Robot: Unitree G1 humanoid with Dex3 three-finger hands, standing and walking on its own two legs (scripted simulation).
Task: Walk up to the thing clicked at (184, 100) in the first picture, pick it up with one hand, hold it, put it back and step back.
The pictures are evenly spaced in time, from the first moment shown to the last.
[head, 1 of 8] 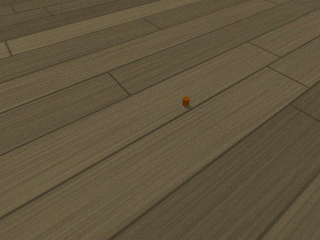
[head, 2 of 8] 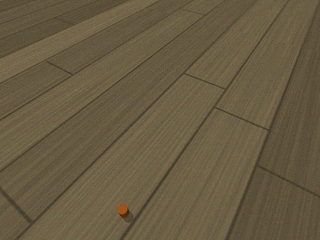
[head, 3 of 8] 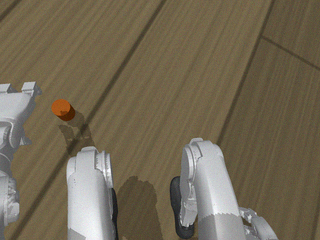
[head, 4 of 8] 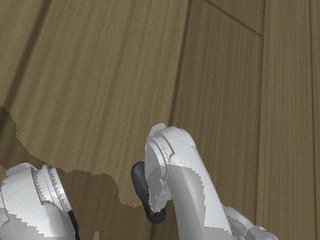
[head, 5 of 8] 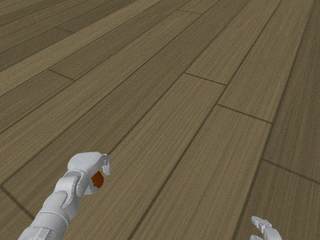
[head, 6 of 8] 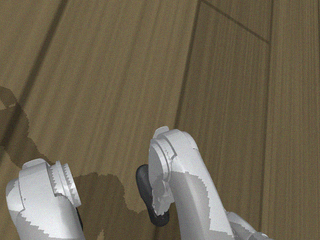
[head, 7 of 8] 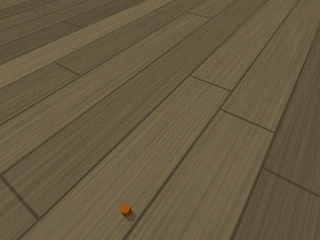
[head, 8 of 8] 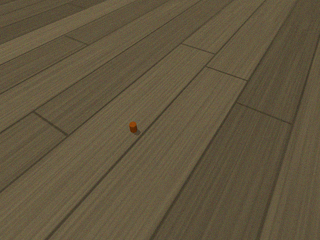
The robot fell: no
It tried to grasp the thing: yes
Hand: left
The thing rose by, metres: 0.69
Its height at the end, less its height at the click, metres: +0.00
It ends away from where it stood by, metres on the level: 0.01
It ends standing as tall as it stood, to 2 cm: yes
